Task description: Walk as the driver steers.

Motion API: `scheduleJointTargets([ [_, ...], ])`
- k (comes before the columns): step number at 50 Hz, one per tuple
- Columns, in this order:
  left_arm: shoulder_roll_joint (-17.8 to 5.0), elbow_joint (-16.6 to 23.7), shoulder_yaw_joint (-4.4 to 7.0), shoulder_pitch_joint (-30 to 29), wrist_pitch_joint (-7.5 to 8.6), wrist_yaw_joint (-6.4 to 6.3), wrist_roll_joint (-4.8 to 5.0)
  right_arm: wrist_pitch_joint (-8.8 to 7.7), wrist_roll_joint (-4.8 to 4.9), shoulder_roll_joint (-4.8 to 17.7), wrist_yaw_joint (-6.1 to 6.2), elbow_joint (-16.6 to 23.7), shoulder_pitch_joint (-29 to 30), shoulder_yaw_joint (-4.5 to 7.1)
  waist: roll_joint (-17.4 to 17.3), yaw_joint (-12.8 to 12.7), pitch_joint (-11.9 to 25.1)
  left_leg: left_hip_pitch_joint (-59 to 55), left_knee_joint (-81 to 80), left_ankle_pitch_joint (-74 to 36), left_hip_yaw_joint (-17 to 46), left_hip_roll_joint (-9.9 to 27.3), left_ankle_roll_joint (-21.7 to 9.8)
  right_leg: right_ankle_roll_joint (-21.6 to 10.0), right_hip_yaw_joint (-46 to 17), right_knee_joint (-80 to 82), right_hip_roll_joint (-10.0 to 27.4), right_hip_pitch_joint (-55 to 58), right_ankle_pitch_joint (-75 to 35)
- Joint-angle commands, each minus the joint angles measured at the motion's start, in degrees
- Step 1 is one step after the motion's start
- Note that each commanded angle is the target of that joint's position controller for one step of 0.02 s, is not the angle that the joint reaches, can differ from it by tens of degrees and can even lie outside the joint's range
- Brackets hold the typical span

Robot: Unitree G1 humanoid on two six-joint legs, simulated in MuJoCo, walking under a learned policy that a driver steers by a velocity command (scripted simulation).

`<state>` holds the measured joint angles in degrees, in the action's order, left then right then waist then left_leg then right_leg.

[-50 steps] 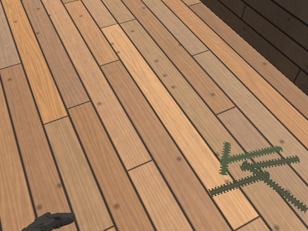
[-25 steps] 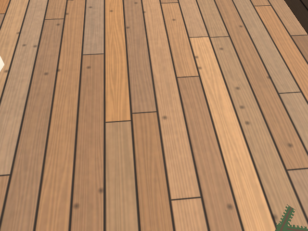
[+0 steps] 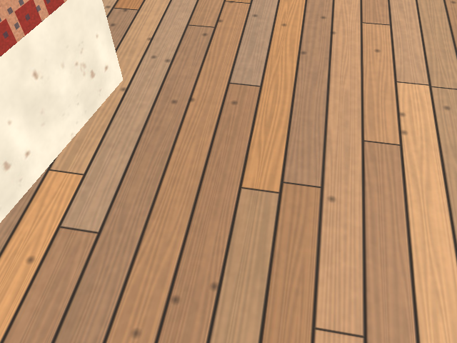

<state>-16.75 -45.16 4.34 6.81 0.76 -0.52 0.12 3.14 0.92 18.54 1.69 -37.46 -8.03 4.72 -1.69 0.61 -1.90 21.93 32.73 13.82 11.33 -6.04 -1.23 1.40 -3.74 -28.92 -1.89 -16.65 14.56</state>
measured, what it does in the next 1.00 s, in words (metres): walks ahead: left foot, then right foot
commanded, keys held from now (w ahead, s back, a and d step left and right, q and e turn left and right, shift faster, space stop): w+q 0.20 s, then w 0.18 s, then w+e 0.62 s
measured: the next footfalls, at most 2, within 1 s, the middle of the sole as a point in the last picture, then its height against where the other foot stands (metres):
left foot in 0.44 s outside the picture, level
right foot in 0.96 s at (235, 324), level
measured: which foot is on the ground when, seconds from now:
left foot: down 0.00-0.00, up 0.02-0.42, down 0.44-0.96, up 0.98-1.00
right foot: down 0.00-0.44, up 0.46-0.94, down 0.96-1.00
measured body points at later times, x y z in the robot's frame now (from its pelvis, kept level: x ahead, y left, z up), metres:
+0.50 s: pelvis +0.11 +0.07 +0.00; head +0.14 +0.09 +0.45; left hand +0.07 +0.36 -0.14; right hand +0.36 -0.13 -0.07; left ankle +0.12 +0.18 -0.73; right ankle +0.02 -0.11 -0.68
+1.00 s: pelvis +0.38 +0.10 -0.02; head +0.42 +0.09 +0.43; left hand +0.60 +0.34 -0.11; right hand +0.39 -0.19 -0.14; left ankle +0.16 +0.20 -0.66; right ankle +0.47 +0.03 -0.73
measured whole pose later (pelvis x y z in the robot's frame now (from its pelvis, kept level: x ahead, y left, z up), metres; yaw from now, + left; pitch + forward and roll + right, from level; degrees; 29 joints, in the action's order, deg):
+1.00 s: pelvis +0.38 +0.10 -0.02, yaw -4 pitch +2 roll +0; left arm -16.5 -37.4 3.5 4.3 2.4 3.1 1.5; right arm -3.1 0.3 16.3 1.4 -46.3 -19.8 3.5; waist 0.5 1.6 -4.0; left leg 5.3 56.2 27.5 -6.3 2.1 1.1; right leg -7.9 3.7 -36.6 -4.2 -29.1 9.4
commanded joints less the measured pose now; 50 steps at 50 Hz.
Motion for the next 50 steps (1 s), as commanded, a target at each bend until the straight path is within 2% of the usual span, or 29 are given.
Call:
scheduleJointTargets([
  [1, -14.4, 1.9, 3.52, 5.9, 0.49, 0.0, -2.56, -1.17, 0.46, 5.8, 0.1, 6.2, 0.1, 1.62, 18.9, -0.8, 5.1, 17.0, 17.4, 20.4, -2.9, -1.1, -0.7, -14.1, -28.8, 17.3, 24.0, 10.9, 9.4],
  [2, -11.2, 3.8, 2.68, 2.8, 1.13, -0.23, -2.35, -1.8, -0.16, 9.7, 0.03, 5.4, 0.4, 2.6, 14.0, -0.9, 2.6, 18.5, 24.8, 15.8, -1.1, 3.7, 0.1, -15.0, -27.5, 18.4, 23.6, 9.5, 17.1],
  [3, -8.9, 4.3, 2.09, 0.6, 1.44, -0.78, -1.23, -1.89, -0.15, 10.5, -0.3, 4.5, -0.3, 3.17, 12.4, -0.1, 1.4, 19.9, 27.3, 11.4, -2.1, 4.3, 0.7, -12.5, -22.6, 18.5, 20.7, 9.6, 18.2],
  [4, -8.1, 4.7, 1.78, 0.1, 1.67, -1.29, -0.32, -1.68, -0.44, 9.3, -0.33, 3.2, -1.7, 3.09, 11.1, 0.0, 1.4, 20.9, 29.6, 8.6, -3.1, 5.1, 1.9, -10.4, -18.8, 18.2, 18.3, 11.6, 17.5],
  [5, -7.6, 4.4, 1.55, 0.9, 1.82, -1.71, 0.23, -1.73, -0.57, 8.0, -0.65, 3.3, -1.3, 2.75, 10.3, -0.9, 0.6, 22.9, 31.8, 6.1, -3.7, 5.9, 2.9, -10.0, -16.3, 18.4, 17.9, 12.7, 15.2],
  [6, -7.4, 4.2, 1.32, 2.6, 2.03, -2.05, 0.11, -2.03, -0.32, 6.5, -1.05, 3.5, -0.6, 2.3, 9.4, -1.8, 0.5, 23.0, 32.8, 4.1, -5.0, 6.6, 3.4, -9.7, -13.2, 18.9, 17.1, 13.1, 13.2],
  [8, -7.7, 3.6, 1.38, 5.9, 2.41, -2.11, -0.31, -2.69, 0.21, 4.6, -1.53, 4.6, 1.6, 1.62, 9.4, -3.8, 0.1, 24.2, 30.8, 1.3, -7.2, 7.6, 4.4, -9.8, -9.2, 20.1, 16.6, 14.7, 10.9],
  [12, -9.1, 2.7, 1.8, 9.9, 2.96, -1.43, -0.29, -3.73, 0.13, 2.2, -2.19, 6.5, 4.4, 0.45, 9.2, -5.8, -0.5, 21.8, 20.4, -1.7, -8.4, 9.1, 5.0, -11.1, -4.5, 21.2, 17.2, 15.9, 5.7],
  [15, -10.5, 2.1, 2.19, 9.8, 3.21, -0.36, 0.34, -4.54, 0.13, 0.9, -2.92, 6.7, 4.8, -0.53, 9.7, -5.3, -1.6, 12.6, 10.3, -1.2, -11.4, 9.1, 3.5, -11.2, 0.0, 21.6, 17.0, 11.0, 1.8],
  [18, -11.8, 0.9, 2.6, 11.2, 3.19, 0.77, 1.56, -4.84, 0.45, 2.1, -3.51, 6.9, 4.8, -0.56, 10.0, -4.8, -2.6, 5.9, 3.8, 1.3, -13.3, 8.6, 1.2, -11.5, 0.7, 20.1, 18.5, 9.5, 0.9],
  [20, -12.0, 0.0, 2.42, 10.6, 2.68, 1.24, 2.41, -5.04, 0.51, 2.9, -3.5, 5.4, 0.1, -0.03, 8.8, -0.9, -1.9, -4.2, -3.3, -1.4, -15.1, 6.9, -1.2, -10.6, 1.1, 15.7, 18.8, 6.4, -3.3],
  [21, -10.3, -0.6, 1.6, 11.1, 2.71, 1.41, 2.13, -5.05, 0.6, 5.2, -3.04, 3.2, -6.5, 1.3, 6.8, 2.5, 1.4, -15.0, -5.5, -2.3, -15.4, 5.2, -2.6, -9.2, 3.0, 8.0, 16.6, 3.2, -11.9],
  [22, -6.9, -0.4, 0.18, 10.6, 3.09, 1.65, 1.3, -4.98, 0.33, 8.4, -2.33, 1.2, -15.2, 2.74, 2.4, 7.0, 7.7, -28.3, -6.1, -1.9, -9.5, 9.9, -4.3, -6.2, 7.2, -6.8, 12.5, -3.0, -12.1],
  [23, -0.8, 3.3, -1.84, 11.0, 4.04, 1.89, -0.23, -4.94, -1.04, 15.5, -1.5, 1.2, -20.2, 3.72, -15.4, 6.6, 14.1, -43.1, -11.4, 3.4, 16.8, 26.8, -11.8, -1.4, 9.9, -30.0, 4.2, -23.3, 12.5],
  [24, -5.8, 2.9, -0.54, 9.4, 5.0, 1.37, 1.6, -5.96, -1.26, 12.6, -1.82, 1.2, -20.9, 3.09, -11.0, 8.2, 15.4, -38.3, -17.0, 9.8, 27.8, 30.3, -15.8, -1.4, -0.2, -41.2, 2.6, -28.6, 18.5],
  [25, -8.6, 3.4, 0.47, 8.1, 5.19, 1.53, 3.03, -6.68, -1.14, 9.1, -2.14, 0.9, -17.7, 1.79, -9.0, 6.7, 9.4, -33.8, -17.4, 11.0, 19.7, 28.9, -14.0, -2.6, -2.5, -43.9, 5.4, -31.5, 14.4],
  [26, -8.5, 3.3, 0.48, 7.1, 5.0, 1.61, 2.91, -7.09, -0.76, 6.1, -2.34, 0.8, -14.2, 0.88, -8.0, 4.9, 5.7, -28.7, -18.6, 10.8, 12.5, 25.7, -12.0, -3.2, -1.4, -42.3, 7.7, -30.8, 9.0],
  [27, -7.9, 2.9, 0.58, 6.7, 4.66, 1.51, 2.1, -7.35, -0.68, 4.1, -2.44, 0.8, -10.8, 0.25, -6.5, 3.3, 2.6, -24.4, -20.6, 7.5, 7.5, 23.4, -10.6, -3.0, -1.3, -39.7, 8.9, -29.7, 4.3],
  [29, -6.3, 1.7, 0.69, 8.6, 3.42, 1.6, 1.76, -8.29, -1.38, 2.4, -2.33, 0.6, -7.4, -0.11, -6.6, 0.5, 0.3, -18.5, -23.4, -3.4, -0.9, 20.6, -8.6, -2.3, -2.1, -37.3, 9.5, -24.7, -2.2],
  [32, -3.6, 1.7, 0.28, 8.5, 2.13, 1.54, 1.75, -9.57, -1.91, 2.6, -1.94, -0.9, -7.9, 0.33, -2.9, -0.6, -0.5, -17.9, -24.6, -16.2, -8.5, 20.0, -8.6, -1.2, -3.3, -34.2, 8.2, -25.9, -7.7],
  [35, -2.4, 3.5, -0.19, 4.4, 2.21, 1.97, 1.32, -9.65, -1.78, 3.2, -1.39, -2.2, -7.9, 0.53, -2.0, -0.1, -2.3, -17.3, -26.0, -18.4, -14.7, 18.7, -7.7, -0.8, -2.0, -22.6, 7.0, -25.3, -15.9],
  [39, -0.6, 6.9, -1.38, -4.0, 2.5, 3.58, 1.03, -9.14, -1.11, 5.2, -0.62, -4.5, -11.2, 1.12, -0.2, 3.0, -5.1, -19.6, -27.0, -21.6, -19.4, 19.8, -6.5, -2.4, 3.2, -10.9, 6.3, -23.3, -20.7],
  [42, -1.1, 9.6, -1.4, -7.6, 2.73, 4.84, 1.24, -7.75, -0.53, 6.4, -0.31, -6.0, -13.0, 1.46, -0.4, 3.3, -5.0, -26.6, -22.6, -32.5, -21.6, 21.3, -5.8, -4.6, 6.0, -6.7, 4.9, -24.1, -16.3],
  [45, -4.1, 10.5, 0.08, -3.8, 2.26, 5.18, 1.44, -6.04, -0.32, 9.0, 0.56, -5.9, -12.5, 2.05, -4.2, -0.6, 1.0, -31.3, -10.1, -62.0, -23.3, 21.6, -4.4, -8.0, 10.9, -7.2, -0.5, -15.4, -7.3],
  [46, -6.3, 9.6, 1.21, 1.8, 1.99, 4.93, 1.6, -5.53, -0.35, 9.8, 0.76, -5.7, -12.0, 2.19, -5.0, -3.8, 4.4, -30.2, -1.7, -66.2, -23.3, 21.4, -4.0, -9.6, 11.2, -7.2, -2.2, -7.9, -5.2],
  [47, -9.4, 7.9, 2.91, 10.6, 1.78, 4.11, 1.58, -5.47, 0.04, 9.9, 0.91, -5.3, -10.5, 2.06, -3.7, -9.0, 8.8, -23.6, 10.6, -62.0, -24.2, 19.5, -2.5, -12.0, 9.9, -2.8, -3.6, 6.2, -8.4],
  [48, -13.5, 6.5, 4.17, 17.5, 0.84, 2.71, 1.38, -6.28, -1.15, 7.0, 0.84, -4.3, -11.9, 0.93, 4.2, -10.5, 13.8, -8.0, 28.8, -31.5, -23.4, 15.7, -0.3, -15.4, -4.2, -2.1, 4.9, 24.1, -8.7],
  [49, -17.5, 8.4, 4.55, 14.3, 1.36, 2.43, 1.58, -8.24, -1.75, -0.1, -0.35, -1.3, -16.5, -1.47, 16.2, -3.7, 20.5, 16.4, 51.1, 18.9, -15.0, 1.8, 3.7, -29.0, -39.9, 4.9, 20.2, 41.6, -1.0],
  [50, -12.8, 8.5, 3.34, 15.9, 1.78, 2.41, 1.1, -10.76, 0.22, 5.4, -1.56, -0.3, -10.2, -0.51, 8.2, -8.4, 23.6, 22.5, 53.6, 17.5, -3.4, 4.2, 2.2, -27.7, -43.5, 11.5, 20.6, 41.7, 4.6],
])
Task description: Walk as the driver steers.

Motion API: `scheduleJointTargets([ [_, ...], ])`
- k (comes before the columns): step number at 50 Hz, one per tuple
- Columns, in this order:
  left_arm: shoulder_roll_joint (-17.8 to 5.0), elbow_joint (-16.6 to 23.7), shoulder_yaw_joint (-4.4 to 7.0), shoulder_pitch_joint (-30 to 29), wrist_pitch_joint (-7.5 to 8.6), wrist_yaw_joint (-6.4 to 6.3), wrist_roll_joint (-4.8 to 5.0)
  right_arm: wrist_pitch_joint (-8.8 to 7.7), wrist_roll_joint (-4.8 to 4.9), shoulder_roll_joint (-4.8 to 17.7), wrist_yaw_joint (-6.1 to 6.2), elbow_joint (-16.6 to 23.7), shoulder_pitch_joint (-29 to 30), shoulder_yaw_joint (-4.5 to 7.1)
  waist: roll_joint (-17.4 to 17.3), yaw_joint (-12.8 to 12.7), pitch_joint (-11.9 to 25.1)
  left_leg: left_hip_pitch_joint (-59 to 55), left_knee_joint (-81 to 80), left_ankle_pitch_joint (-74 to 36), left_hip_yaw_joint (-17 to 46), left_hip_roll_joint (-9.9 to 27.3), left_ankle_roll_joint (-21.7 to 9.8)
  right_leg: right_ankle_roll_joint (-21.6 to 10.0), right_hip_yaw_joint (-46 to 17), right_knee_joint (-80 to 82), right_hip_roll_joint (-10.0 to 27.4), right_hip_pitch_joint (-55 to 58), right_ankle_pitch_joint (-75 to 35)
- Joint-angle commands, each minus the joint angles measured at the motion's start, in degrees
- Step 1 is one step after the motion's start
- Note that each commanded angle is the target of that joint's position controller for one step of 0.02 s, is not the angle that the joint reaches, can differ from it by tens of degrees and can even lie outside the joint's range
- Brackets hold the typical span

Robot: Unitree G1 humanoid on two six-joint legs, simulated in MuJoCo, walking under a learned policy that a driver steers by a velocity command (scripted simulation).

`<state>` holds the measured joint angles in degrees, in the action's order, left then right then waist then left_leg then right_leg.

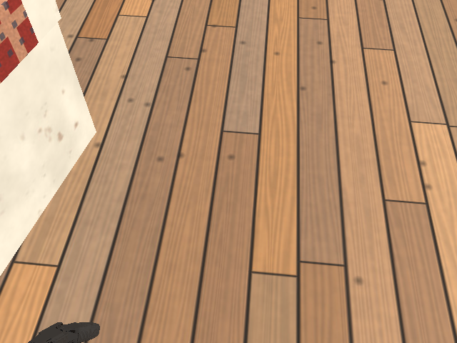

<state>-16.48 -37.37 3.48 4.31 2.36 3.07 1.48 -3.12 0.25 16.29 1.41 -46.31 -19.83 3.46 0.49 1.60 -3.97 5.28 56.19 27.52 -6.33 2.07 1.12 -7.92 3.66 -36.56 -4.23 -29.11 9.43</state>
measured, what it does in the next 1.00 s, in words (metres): walks ahead, turning right: left foot, then right foot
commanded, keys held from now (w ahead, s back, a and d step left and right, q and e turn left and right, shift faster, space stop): w+e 0.66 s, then w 0.22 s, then w+q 0.12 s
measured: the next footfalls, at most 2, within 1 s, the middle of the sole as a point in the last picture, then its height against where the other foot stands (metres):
left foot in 0.40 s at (188, 341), level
right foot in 0.90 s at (314, 288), level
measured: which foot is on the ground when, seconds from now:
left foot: up 0.00-0.38, down 0.40-0.92, up 0.94-1.00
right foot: down 0.00-0.42, up 0.44-0.88, down 0.90-1.00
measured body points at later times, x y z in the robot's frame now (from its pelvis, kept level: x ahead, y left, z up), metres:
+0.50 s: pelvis +0.29 +0.04 +0.01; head +0.32 +0.04 +0.46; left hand +0.45 +0.30 -0.10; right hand +0.40 -0.26 -0.06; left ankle +0.39 +0.13 -0.71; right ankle +0.14 -0.05 -0.63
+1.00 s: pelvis +0.52 -0.10 +0.02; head +0.55 -0.13 +0.46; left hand +0.82 +0.01 -0.06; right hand +0.40 -0.36 -0.12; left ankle +0.45 +0.11 -0.63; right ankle +0.54 -0.22 -0.71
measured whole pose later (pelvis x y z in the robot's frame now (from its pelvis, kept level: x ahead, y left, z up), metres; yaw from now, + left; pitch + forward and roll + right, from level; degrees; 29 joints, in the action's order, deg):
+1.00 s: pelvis +0.52 -0.10 +0.02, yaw -28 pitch +2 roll +1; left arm -15.2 -35.5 2.4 6.0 2.9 1.6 0.1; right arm -4.0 2.2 17.7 -0.6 -50.1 -19.9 2.8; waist -0.5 2.8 -3.2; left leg 14.9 62.3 27.8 0.6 2.9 -0.2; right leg -3.2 2.6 -33.4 -0.3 -24.4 10.8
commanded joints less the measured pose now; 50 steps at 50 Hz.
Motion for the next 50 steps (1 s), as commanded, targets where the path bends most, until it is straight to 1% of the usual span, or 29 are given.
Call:
scheduleJointTargets([
  [1, -10.5, 0.6, 3.53, 16.2, 0.8, -1.27, -0.47, -5.43, 2.66, 8.7, -1.69, 10.3, 6.2, 0.86, 3.0, -8.7, 16.9, 41.2, 26.0, -0.9, 13.9, -0.9, -1.5, -15.0, -41.8, 20.0, 20.9, 47.0, 8.3],
  [2, -8.9, 0.8, 2.99, 12.4, 1.26, -1.12, -0.34, -5.74, 1.78, 7.8, -1.39, 10.4, 7.1, 0.58, -2.8, -5.0, 10.1, 39.1, 19.2, -4.5, 13.2, 1.6, -1.7, -12.5, -35.1, 20.6, 18.0, 36.7, 2.0],
  [3, -6.8, 1.5, 2.41, 9.0, 1.52, -1.27, -0.38, -5.37, 0.06, 8.2, -0.98, 9.8, 7.0, 1.0, -3.1, -3.0, 7.7, 35.5, 13.9, -6.3, 12.8, 3.4, -1.2, -11.1, -30.1, 21.1, 15.6, 29.9, -3.8],
  [4, -6.3, 2.5, 2.08, 7.2, 1.52, -1.6, -1.08, -4.65, -0.53, 8.3, -1.05, 9.5, 5.8, 1.26, -1.4, -1.2, 6.0, 31.9, 12.3, -7.7, 12.7, 4.1, -0.5, -11.0, -27.4, 22.5, 14.1, 24.3, -7.9],
  [7, -7.8, 2.0, 2.51, 7.1, 1.73, -2.43, -0.92, -2.95, -1.38, 6.4, -0.94, 9.8, 5.3, 0.72, 0.1, 0.1, 4.5, 28.6, 4.3, -10.6, 10.1, 4.3, 2.5, -11.0, -22.3, 24.2, 12.2, 15.3, -15.6],
  [11, -9.7, 0.8, 3.1, 9.8, 0.91, -3.54, -0.21, -2.86, -1.34, 3.4, -1.11, 12.2, 14.9, -0.79, 2.3, -3.7, 3.3, 23.6, -15.1, -27.3, 8.2, 1.1, 4.1, -6.5, -16.5, 22.6, 6.9, 9.7, -10.2],
  [14, -10.1, -0.5, 3.22, 13.6, 0.23, -3.7, 0.09, -3.39, -0.02, 4.6, -1.8, 13.3, 19.5, -0.47, 3.8, -6.0, 4.3, 20.6, -22.9, -32.0, 9.1, -1.5, 4.0, -5.0, -20.2, 20.2, 8.1, 12.3, -4.3],
  [17, -9.3, -0.8, 3.09, 14.5, -0.14, -3.84, 0.19, -4.04, 0.43, 7.2, -2.35, 13.4, 19.1, 0.73, 5.6, -4.8, 4.9, 19.3, -26.9, -26.7, 11.4, -1.6, 1.9, -3.5, -26.4, 14.7, 10.7, 18.3, -0.5],
  [19, -8.0, -0.4, 2.8, 13.2, -0.3, -3.79, -0.13, -4.57, 0.46, 8.5, -2.24, 11.9, 13.0, 1.85, 6.8, -0.9, 6.3, 11.3, -29.7, -23.9, 10.2, -1.7, -0.8, -1.4, -27.4, 9.3, 9.8, 18.1, -1.7],
  [20, -5.1, 0.1, 1.77, 13.5, -0.06, -3.55, -0.5, -4.94, -0.37, 10.4, -1.85, 11.3, 6.9, 2.73, 4.7, 2.1, 11.1, 0.6, -29.7, -22.2, 13.5, 2.6, -3.7, 0.6, -24.5, -0.7, 6.8, 15.2, -1.2],
  [21, -0.9, 1.4, 0.46, 18.3, 0.3, -3.45, -0.32, -4.83, -1.84, 14.9, -1.41, 10.7, 0.0, 3.76, -7.0, 2.3, 19.9, -19.0, -31.3, -14.5, 31.4, 15.7, -10.4, 4.7, -16.9, -19.7, -0.1, 0.8, 12.2],
  [22, -2.7, 2.6, 0.19, 21.1, 0.64, -3.52, 0.85, -3.95, -1.05, 15.1, -2.09, 8.6, -3.6, 4.16, -20.5, 1.5, 22.6, -24.5, -38.0, 2.6, 53.5, 23.1, -15.6, 6.3, -13.3, -33.2, -0.3, -12.8, 25.6],
  [23, -8.2, 1.6, 1.52, 18.3, 0.33, -3.68, 1.22, -3.66, -0.4, 10.1, -2.07, 9.8, -0.7, 2.84, -12.2, 2.7, 15.2, -19.1, -40.1, 10.5, 49.5, 21.2, -13.6, 7.0, -14.6, -38.8, 3.1, -17.0, 20.7],
  [24, -9.4, 2.4, 1.95, 13.4, -0.05, -3.71, 0.58, -3.1, -0.41, 8.1, -1.78, 10.1, 1.9, 2.21, -7.9, 3.1, 9.5, -12.6, -40.1, 4.9, 40.2, 18.9, -11.5, 7.3, -12.2, -39.7, 4.8, -17.4, 16.2],
  [25, -8.8, 3.0, 2.0, 11.2, -0.21, -3.66, -0.13, -2.82, -0.8, 6.8, -1.69, 10.0, 4.3, 1.67, -5.4, 2.1, 6.1, -6.5, -40.8, -3.2, 33.0, 16.3, -10.8, 7.6, -11.5, -37.7, 6.5, -15.7, 12.6],
  [26, -8.0, 3.3, 2.21, 10.4, -0.38, -3.42, -0.25, -2.77, -1.05, 5.5, -1.53, 9.5, 5.8, 1.24, -6.1, 1.0, 4.0, -2.5, -42.0, -9.1, 27.7, 14.2, -10.4, 7.6, -11.5, -35.3, 8.2, -13.9, 10.2],
  [27, -7.0, 3.4, 2.14, 10.9, -0.68, -3.13, 0.11, -2.9, -1.16, 5.2, -1.42, 9.2, 6.5, 1.1, -7.6, 0.0, 3.3, 0.4, -43.4, -12.4, 23.6, 12.8, -10.0, 7.7, -10.9, -33.7, 9.3, -11.5, 8.9],
  [29, -4.9, 3.6, 1.73, 10.7, -1.31, -2.9, 0.24, -3.34, -0.67, 5.2, -1.4, 8.0, 6.5, 1.28, -7.8, -0.3, 2.8, 2.0, -45.5, -17.3, 18.2, 12.2, -10.8, 8.1, -9.5, -31.1, 9.9, -10.9, 7.4],
  [32, -3.6, 4.9, 1.21, 7.6, -1.56, -2.77, -0.26, -3.52, -0.74, 7.4, -1.31, 6.2, 5.6, 2.11, -5.3, 0.0, 2.2, 0.2, -47.1, -24.1, 13.0, 13.4, -12.2, 9.2, -9.4, -24.3, 10.6, -13.5, 2.7],
  [37, -1.2, 6.0, -0.09, 0.3, -0.28, -1.32, -0.37, -2.7, 0.02, 9.2, -1.44, 3.5, 3.6, 2.32, -3.6, 2.4, 0.7, -0.9, -47.8, -29.0, 4.5, 11.7, -11.1, 8.1, -5.9, -6.7, 9.0, -8.5, -8.5],
  [41, -2.1, 8.0, -0.12, -4.8, 0.28, -0.31, -0.2, -1.65, 1.53, 11.3, -1.71, 0.6, 0.3, 2.87, -4.0, 2.9, -1.3, -6.1, -46.7, -32.7, 3.7, 14.3, -10.6, 5.7, -3.7, 1.3, 7.6, -6.5, -4.9],
  [43, -3.9, 8.1, 0.66, -3.1, 0.35, -0.19, -0.65, -0.99, 2.03, 12.7, -1.57, -0.3, 0.4, 3.14, -5.3, 0.5, 0.7, -9.0, -41.4, -47.3, 2.5, 14.8, -9.7, 3.5, -1.8, 4.0, 5.4, -1.3, -0.3],
  [44, -5.6, 6.8, 1.66, 2.2, 0.31, -0.37, -0.93, -0.63, 2.18, 13.1, -1.4, -0.7, 1.0, 3.09, -5.7, -3.2, 4.4, -8.4, -34.3, -56.8, 0.5, 13.7, -8.5, 2.1, -0.1, 6.4, 3.4, 7.4, -1.3],
  [45, -8.1, 3.9, 3.16, 11.0, 0.18, -0.89, -1.03, -0.46, 2.11, 11.7, -1.2, -1.1, 0.2, 2.34, -4.9, -7.6, 9.6, -3.1, -23.7, -59.2, -1.3, 11.2, -6.9, 0.4, 0.4, 8.2, 2.0, 21.8, -4.3],
  [46, -12.6, 2.0, 4.53, 21.2, -0.25, -2.0, -1.43, -0.76, 0.48, 8.3, -1.2, 0.1, 0.0, 0.71, 1.1, -11.6, 17.5, 11.2, -5.5, -39.6, -1.4, 8.2, -4.5, -3.0, -12.1, 5.7, 12.6, 40.7, -7.3],
  [47, -16.8, 2.1, 4.53, 20.8, -0.04, -2.26, -1.74, -1.81, 0.09, 1.7, -1.91, 1.4, -6.2, -1.46, 14.4, -6.1, 25.6, 30.3, 13.5, 5.9, 4.2, -2.4, -1.5, -12.1, -40.6, 12.5, 27.3, 53.5, 2.8],
  [48, -11.4, 2.5, 3.35, 20.9, 0.5, -2.08, -1.64, -2.69, 1.98, 8.4, -2.18, 0.7, -1.0, 0.24, 7.1, -9.9, 24.9, 35.0, 19.3, 6.7, 13.1, -1.1, -2.0, -10.8, -42.4, 16.6, 27.2, 50.2, 6.4],
  [49, -9.6, 1.6, 2.55, 18.1, 0.99, -2.05, -1.57, -3.01, 3.27, 9.8, -2.32, 2.7, 3.7, 0.89, 6.9, -8.9, 15.5, 38.8, 19.1, 1.9, 12.2, 1.2, -2.5, -8.3, -32.1, 17.6, 25.2, 43.3, 2.6],
  [50, -7.8, 1.1, 1.99, 14.7, 1.38, -1.97, -1.36, -3.0, 2.55, 8.9, -2.0, 2.8, 5.3, 0.72, 4.1, -6.7, 11.1, 37.3, 15.8, -3.3, 11.2, 3.8, -2.5, -6.5, -25.4, 18.8, 22.5, 36.0, -1.9],
])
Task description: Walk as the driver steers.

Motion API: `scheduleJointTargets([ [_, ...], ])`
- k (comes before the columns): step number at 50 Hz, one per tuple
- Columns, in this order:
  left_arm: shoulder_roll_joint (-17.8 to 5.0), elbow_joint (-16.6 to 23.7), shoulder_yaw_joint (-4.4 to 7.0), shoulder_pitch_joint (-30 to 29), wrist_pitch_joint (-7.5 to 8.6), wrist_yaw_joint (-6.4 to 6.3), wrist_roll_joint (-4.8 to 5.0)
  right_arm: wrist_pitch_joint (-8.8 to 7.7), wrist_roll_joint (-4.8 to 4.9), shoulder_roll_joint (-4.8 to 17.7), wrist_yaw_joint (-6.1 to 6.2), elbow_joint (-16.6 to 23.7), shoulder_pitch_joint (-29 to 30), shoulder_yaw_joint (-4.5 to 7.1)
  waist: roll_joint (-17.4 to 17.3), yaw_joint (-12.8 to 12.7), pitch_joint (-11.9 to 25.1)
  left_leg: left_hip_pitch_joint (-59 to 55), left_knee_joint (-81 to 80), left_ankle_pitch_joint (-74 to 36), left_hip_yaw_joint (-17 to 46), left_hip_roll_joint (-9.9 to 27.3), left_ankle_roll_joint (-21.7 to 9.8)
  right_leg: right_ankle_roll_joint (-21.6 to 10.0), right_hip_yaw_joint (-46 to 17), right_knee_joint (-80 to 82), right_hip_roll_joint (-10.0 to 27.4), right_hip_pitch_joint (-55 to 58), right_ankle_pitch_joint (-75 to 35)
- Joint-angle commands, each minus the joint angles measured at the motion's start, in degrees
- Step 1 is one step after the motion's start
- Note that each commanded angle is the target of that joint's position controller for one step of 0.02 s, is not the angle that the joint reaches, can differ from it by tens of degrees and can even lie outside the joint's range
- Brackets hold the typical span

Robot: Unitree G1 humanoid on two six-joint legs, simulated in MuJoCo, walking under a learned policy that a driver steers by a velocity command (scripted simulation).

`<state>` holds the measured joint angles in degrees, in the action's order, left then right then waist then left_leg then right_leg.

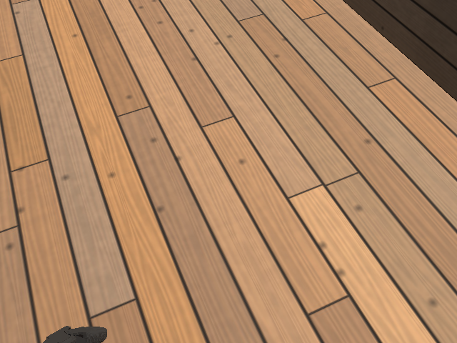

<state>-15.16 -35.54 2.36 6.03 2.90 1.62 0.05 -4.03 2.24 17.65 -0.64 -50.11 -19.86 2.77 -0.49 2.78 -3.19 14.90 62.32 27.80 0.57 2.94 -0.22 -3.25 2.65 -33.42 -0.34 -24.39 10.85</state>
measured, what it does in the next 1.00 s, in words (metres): walks ahead, turning left: left foot, then right foot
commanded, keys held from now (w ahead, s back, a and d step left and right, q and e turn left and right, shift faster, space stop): w+q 0.92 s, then q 0.04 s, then no key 0.04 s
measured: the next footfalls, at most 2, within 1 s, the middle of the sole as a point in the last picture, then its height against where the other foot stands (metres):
left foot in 0.44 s outside the picture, level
right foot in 0.92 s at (209, 251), level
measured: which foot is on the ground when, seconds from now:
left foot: up 0.00-0.42, down 0.44-0.92, up 0.94-1.00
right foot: down 0.00-0.46, up 0.48-0.90, down 0.92-1.00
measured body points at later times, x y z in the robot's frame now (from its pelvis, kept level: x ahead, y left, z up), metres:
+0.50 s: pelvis +0.27 +0.06 -0.01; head +0.32 +0.08 +0.43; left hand +0.25 +0.35 -0.14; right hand +0.52 -0.14 -0.10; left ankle +0.36 +0.16 -0.73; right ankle +0.10 -0.10 -0.66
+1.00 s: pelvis +0.56 +0.11 +0.00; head +0.59 +0.12 +0.45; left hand +0.60 +0.43 -0.07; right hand +0.77 -0.10 -0.12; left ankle +0.38 +0.15 -0.66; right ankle +0.69 +0.05 -0.73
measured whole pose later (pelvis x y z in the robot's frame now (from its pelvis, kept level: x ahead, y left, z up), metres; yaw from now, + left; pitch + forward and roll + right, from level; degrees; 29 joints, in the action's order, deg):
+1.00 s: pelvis +0.56 +0.11 +0.00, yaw +33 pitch +2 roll -1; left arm -15.6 -39.2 2.9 5.3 6.5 0.9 -0.8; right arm -1.2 1.5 17.7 1.1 -41.1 -19.6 4.0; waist -1.9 2.6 -1.0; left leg 17.3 60.7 29.7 10.0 -4.9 -0.6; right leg -1.0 -0.3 -31.7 -1.8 -24.3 9.5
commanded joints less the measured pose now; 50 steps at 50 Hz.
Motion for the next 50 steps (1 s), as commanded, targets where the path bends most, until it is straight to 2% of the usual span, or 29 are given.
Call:
scheduleJointTargets([
  [1, -7.2, -0.8, 2.65, 10.0, 1.17, -0.34, -0.13, -1.71, -0.49, 7.2, 0.21, 6.3, 5.5, 1.64, 5.2, -5.9, 7.3, 25.7, 6.8, -7.2, 4.2, 4.4, -0.7, -10.2, -19.7, 17.6, 16.5, 25.4, -6.3],
  [3, -5.4, -1.2, 2.43, 7.1, 2.32, -0.29, -0.71, -0.01, -0.32, 5.3, 0.17, 4.7, 1.7, 1.6, 6.2, -2.8, 6.2, 19.8, 5.2, -12.1, 4.9, 5.6, 0.2, -9.6, -14.1, 22.0, 15.0, 18.9, -8.5],
  [6, -6.0, -3.3, 2.89, 6.5, 3.72, -0.69, -1.0, 1.6, -0.47, 3.1, 0.53, 5.1, 3.0, 1.37, 4.0, -1.8, 2.7, 21.9, 1.6, -16.8, 5.9, 5.4, 1.5, -9.5, -7.3, 25.6, 14.8, 15.7, -13.4],
  [8, -6.4, -4.6, 3.07, 7.3, 3.81, -1.22, -1.24, 1.61, -0.72, 2.6, 0.45, 6.0, 5.5, 1.33, 3.5, -2.3, 1.2, 24.7, -4.0, -22.7, 6.6, 4.9, 2.0, -8.6, -3.2, 26.2, 14.1, 17.0, -15.2],
  [12, -8.1, -6.1, 3.42, 8.4, 3.48, -1.96, -0.8, 1.04, -1.1, 1.0, -0.98, 8.1, 12.3, 0.5, 2.7, -4.8, -1.1, 22.8, -18.1, -33.2, 2.3, 3.7, 1.0, -6.6, 3.7, 27.5, 13.0, 18.4, -15.5],
  [15, -9.3, -8.1, 3.94, 11.5, 2.49, -2.28, -0.06, 0.99, -1.12, 0.5, -2.06, 10.8, 17.5, 0.05, 1.7, -6.9, -2.9, 25.2, -23.8, -32.1, 0.2, 3.2, -0.6, -6.2, 5.6, 26.0, 15.1, 24.5, -17.7],
  [17, -10.1, -8.9, 4.27, 12.5, 1.45, -2.44, 0.53, 0.99, -1.11, 0.9, -2.84, 12.5, 19.4, 0.13, 2.1, -7.0, -3.1, 26.5, -25.8, -28.1, -1.4, 2.4, -2.0, -5.5, 6.6, 23.2, 16.4, 29.2, -22.6],
  [20, -12.4, -8.8, 4.86, 11.2, -0.07, -3.16, 0.91, 1.44, -1.0, 3.3, -3.4, 13.6, 16.0, 1.43, 5.1, -3.6, 1.6, 18.2, -25.9, -19.3, -6.3, -2.6, -5.2, -3.5, 8.8, 12.4, 16.5, 32.5, -48.7],
  [21, -13.0, -8.6, 4.93, 10.6, -0.61, -3.39, 1.0, 1.66, -0.86, 5.3, -3.23, 12.6, 10.5, 2.54, 5.6, -0.3, 5.0, 11.0, -26.1, -17.2, -7.5, -5.0, -6.8, -2.6, 9.5, 4.1, 15.8, 31.6, -54.9],
  [22, -12.7, -8.3, 4.64, 9.6, -0.8, -3.61, 1.27, 1.8, -0.76, 8.3, -2.52, 10.6, 1.6, 4.33, 4.4, 4.8, 9.6, -2.5, -30.0, -20.2, -6.9, -7.1, -9.0, -0.7, 10.7, -8.3, 13.6, 25.8, -51.9],
  [23, -9.7, -7.3, 3.45, 11.3, -0.15, -3.69, -0.14, 2.53, -0.64, 13.6, -1.15, 9.3, -5.6, 6.08, -3.8, 6.7, 14.7, -19.4, -31.3, -21.8, 7.4, 1.2, -12.6, 2.1, 10.7, -26.5, 10.3, 11.3, -28.2],
  [24, -2.9, -4.5, 1.29, 15.1, 1.67, -2.76, -0.8, 2.06, -0.42, 17.0, -1.08, 11.1, -2.0, 6.36, -16.1, 0.0, 20.6, -36.3, -39.6, -11.3, 41.7, 14.7, -24.8, 5.8, 2.5, -47.2, -3.5, -13.3, 21.0],
  [25, -8.1, -3.9, 2.04, 9.4, 4.01, -1.69, 0.91, 1.37, -0.93, 12.1, -1.47, 12.0, -3.0, 4.83, -7.4, 4.4, 23.9, -37.6, -45.3, -7.5, 45.8, 15.8, -23.4, 4.0, -9.5, -49.6, -1.0, -19.0, 21.1],
  [26, -9.3, -2.2, 2.27, 4.8, 5.04, -1.22, 2.71, 0.73, -1.35, 9.4, -1.45, 11.8, -1.7, 4.15, -4.7, 4.3, 16.3, -31.8, -45.7, -10.0, 37.3, 14.1, -20.8, 2.5, -9.1, -47.1, 1.4, -21.5, 16.8],
  [27, -8.3, -2.1, 2.0, 4.1, 5.49, -1.54, 1.95, 0.28, -1.19, 8.3, -1.52, 11.9, 1.7, 3.77, 0.9, 1.1, 10.0, -22.5, -45.8, -16.7, 30.5, 11.5, -18.9, 2.2, -8.5, -41.0, 3.9, -20.0, 12.7],
  [28, -9.0, -2.6, 2.45, 4.1, 5.29, -1.98, 0.27, 0.08, -1.24, 6.1, -1.28, 12.6, 5.0, 3.21, 1.1, -0.8, 7.9, -16.1, -46.2, -22.7, 25.7, 9.5, -17.7, 2.6, -8.4, -35.8, 5.8, -16.5, 10.5],
  [29, -9.1, -2.9, 2.71, 5.2, 4.64, -1.93, -0.25, 0.04, -1.92, 5.5, -0.95, 13.6, 6.8, 2.83, -0.4, -2.5, 6.6, -11.2, -47.4, -27.1, 23.3, 8.1, -17.6, 3.1, -8.6, -33.8, 6.6, -12.8, 8.8],
  [32, -7.3, -2.7, 2.35, 5.9, 2.87, -2.01, -0.94, -0.09, -1.74, 6.8, -0.07, 13.8, 6.9, 3.19, -0.9, -3.8, 5.2, -3.9, -49.3, -34.4, 18.4, 6.1, -17.8, 6.0, -6.7, -26.3, 6.4, -10.1, 5.9],
  [34, -5.7, -1.5, 1.65, 1.8, 2.46, -2.11, -1.06, 0.13, -1.49, 8.2, 0.71, 13.3, 5.6, 3.62, -1.4, -2.7, 3.7, -0.9, -49.5, -34.1, 15.2, 4.1, -16.4, 7.5, -5.7, -17.8, 5.4, -9.8, -0.7],
  [37, -4.3, -0.2, 0.88, -4.6, 2.83, -1.61, -0.66, 0.82, -1.07, 8.6, 1.34, 12.6, 3.6, 3.76, -3.5, 0.2, 3.2, 1.4, -48.3, -27.4, 13.0, 1.0, -13.2, 8.1, -5.1, -4.2, 2.4, -5.1, -12.7],
  [39, -5.0, 0.6, 1.0, -7.5, 3.24, -1.12, 0.06, 1.21, -0.92, 8.9, 1.44, 11.9, 1.4, 3.87, -4.2, 1.5, 3.3, 0.6, -47.2, -23.8, 15.2, 1.9, -12.4, 7.9, -5.4, 0.1, 0.9, -3.0, -15.6],
  [42, -7.3, 1.0, 1.85, -8.0, 4.0, -0.44, 0.46, 1.67, -0.68, 8.1, 1.63, 11.3, 0.0, 3.78, -5.3, 1.1, 3.6, -4.4, -42.5, -20.2, 20.7, 4.0, -11.4, 6.3, -7.6, 4.5, 0.5, -2.0, -12.1],
  [44, -8.6, 0.3, 2.63, -4.7, 4.59, -0.33, 0.65, 1.91, -0.91, 7.9, 1.72, 11.7, 1.1, 3.87, -7.1, -1.3, 3.9, -5.7, -38.8, -20.9, 23.6, 4.6, -10.3, 4.3, -7.3, 5.9, 0.5, 2.1, -7.6],
  [45, -9.5, -0.9, 3.33, 0.0, 4.86, -0.58, 0.46, 1.96, -1.04, 6.6, 1.66, 12.0, 1.7, 3.44, -7.1, -3.9, 5.7, -4.8, -34.7, -22.6, 22.8, 2.8, -8.9, 2.8, -6.4, 8.1, 0.5, 8.6, -7.5],
  [46, -11.7, -1.8, 4.18, 6.9, 5.18, -1.0, -0.53, 1.75, -1.47, 3.5, 1.42, 12.7, 1.7, 2.3, -4.1, -7.2, 11.7, -0.9, -23.2, -21.0, 19.5, -0.3, -6.8, -0.3, -11.2, 7.3, 6.4, 20.7, -5.6],
  [47, -16.8, -2.2, 5.25, 12.8, 4.88, -1.45, -2.04, 1.47, -1.27, -0.2, 1.59, 14.2, -3.9, 1.2, 8.8, -6.1, 19.6, 14.7, -3.5, -4.1, 11.5, -8.5, -2.2, -7.7, -30.7, 8.9, 19.8, 39.8, -4.2],
  [48, -15.8, -3.6, 5.24, 14.4, 4.09, -0.95, -1.06, 1.25, -0.27, 2.7, 1.73, 15.2, -6.5, 1.27, 20.1, -5.0, 21.3, 27.2, 8.6, 8.7, 9.4, -7.9, -0.3, -13.0, -49.2, 13.7, 26.6, 43.3, 2.3],
  [49, -10.6, -2.2, 3.81, 10.9, 3.81, -0.99, -0.61, 1.62, -0.31, 7.7, 1.94, 14.0, -3.6, 2.6, 11.5, -5.9, 14.2, 29.1, 13.4, 4.8, 11.2, -5.1, 0.8, -11.3, -42.6, 14.3, 24.0, 36.9, -0.4],
  [50, -8.1, -1.7, 2.93, 8.1, 3.22, -1.12, -0.91, 2.18, -1.06, 8.7, 2.06, 14.6, 0.9, 3.01, 6.6, -5.9, 9.9, 27.5, 14.0, 1.3, 9.2, -3.7, 1.6, -9.5, -31.9, 13.1, 21.3, 30.0, -10.2],
])
Keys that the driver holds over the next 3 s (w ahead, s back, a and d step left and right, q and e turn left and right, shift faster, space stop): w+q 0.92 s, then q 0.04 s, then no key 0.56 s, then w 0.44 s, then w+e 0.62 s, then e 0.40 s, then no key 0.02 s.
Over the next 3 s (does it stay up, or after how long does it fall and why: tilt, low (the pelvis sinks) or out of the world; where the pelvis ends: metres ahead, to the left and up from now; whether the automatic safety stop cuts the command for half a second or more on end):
stays up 1.14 0.43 0.02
